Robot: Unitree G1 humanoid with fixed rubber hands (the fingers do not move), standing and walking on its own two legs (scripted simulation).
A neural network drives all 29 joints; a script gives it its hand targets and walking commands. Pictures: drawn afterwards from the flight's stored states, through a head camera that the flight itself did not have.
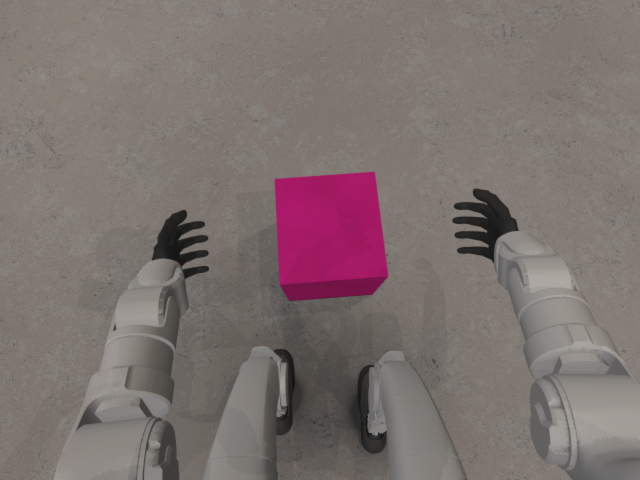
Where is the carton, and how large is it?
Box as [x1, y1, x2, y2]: [275, 172, 387, 300]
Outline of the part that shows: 374,172 275,179 279,280 280,285 289,300 372,294 387,276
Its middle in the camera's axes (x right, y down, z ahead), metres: +0.02 +0.01 +0.99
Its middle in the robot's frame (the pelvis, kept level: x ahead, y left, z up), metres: +0.52 +0.00 -0.55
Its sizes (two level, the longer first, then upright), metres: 0.245 0.231 0.267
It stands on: the floor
